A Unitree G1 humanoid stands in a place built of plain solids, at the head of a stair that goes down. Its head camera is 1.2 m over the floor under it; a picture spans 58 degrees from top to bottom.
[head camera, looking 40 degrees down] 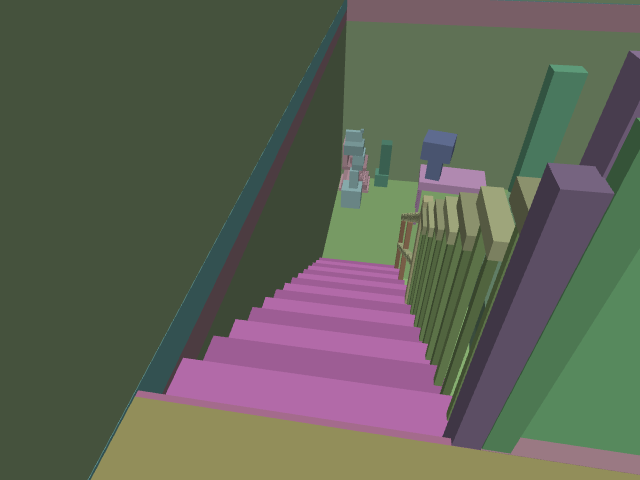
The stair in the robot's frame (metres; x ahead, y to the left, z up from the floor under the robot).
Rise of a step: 0.18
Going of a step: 0.25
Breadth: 1.01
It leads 9 degrees to the right of straight ahead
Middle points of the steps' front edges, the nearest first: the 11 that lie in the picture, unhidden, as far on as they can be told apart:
0.64 0.06 0.00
0.88 0.02 -0.18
1.13 -0.02 -0.37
1.37 -0.06 -0.55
1.62 -0.10 -0.74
1.87 -0.14 -0.92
2.11 -0.18 -1.10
2.36 -0.22 -1.29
2.60 -0.26 -1.47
2.85 -0.30 -1.66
3.09 -0.34 -1.84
